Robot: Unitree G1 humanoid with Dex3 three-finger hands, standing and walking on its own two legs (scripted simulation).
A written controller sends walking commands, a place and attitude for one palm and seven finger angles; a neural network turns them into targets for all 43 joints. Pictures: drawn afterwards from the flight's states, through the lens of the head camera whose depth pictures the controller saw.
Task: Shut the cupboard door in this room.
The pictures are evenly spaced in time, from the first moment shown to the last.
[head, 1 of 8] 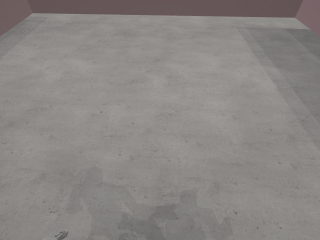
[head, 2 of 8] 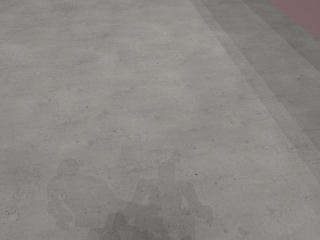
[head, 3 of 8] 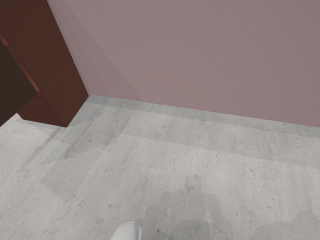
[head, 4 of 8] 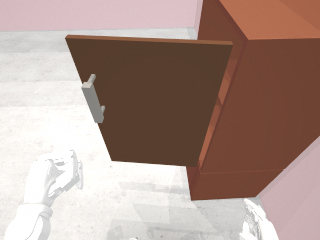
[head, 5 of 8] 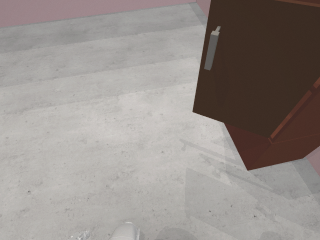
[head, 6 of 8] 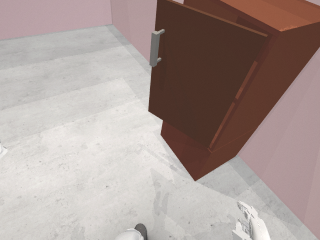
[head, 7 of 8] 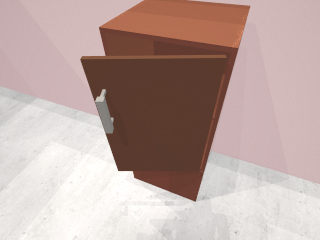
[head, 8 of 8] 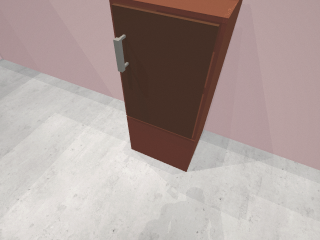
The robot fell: no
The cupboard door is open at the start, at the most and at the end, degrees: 82 82 0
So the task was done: yes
